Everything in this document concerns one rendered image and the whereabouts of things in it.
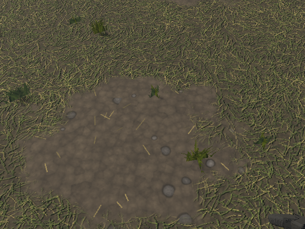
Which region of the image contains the right robot hand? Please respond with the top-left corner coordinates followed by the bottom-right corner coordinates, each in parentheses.
top-left (268, 214), bottom-right (305, 229)

